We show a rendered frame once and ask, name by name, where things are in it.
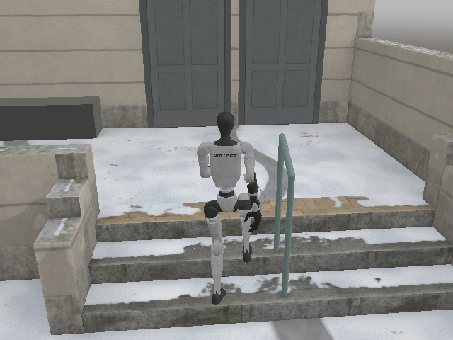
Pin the robot left foot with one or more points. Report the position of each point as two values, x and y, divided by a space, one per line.
216 299

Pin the right robot forearm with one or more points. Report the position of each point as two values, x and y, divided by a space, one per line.
253 194

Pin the right robot upper arm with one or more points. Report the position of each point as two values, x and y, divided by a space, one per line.
249 161

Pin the robot right hand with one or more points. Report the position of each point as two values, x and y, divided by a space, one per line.
257 217

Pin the left robot upper arm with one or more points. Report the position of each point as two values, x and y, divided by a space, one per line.
203 159

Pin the left robot thigh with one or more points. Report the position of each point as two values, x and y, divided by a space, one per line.
215 226

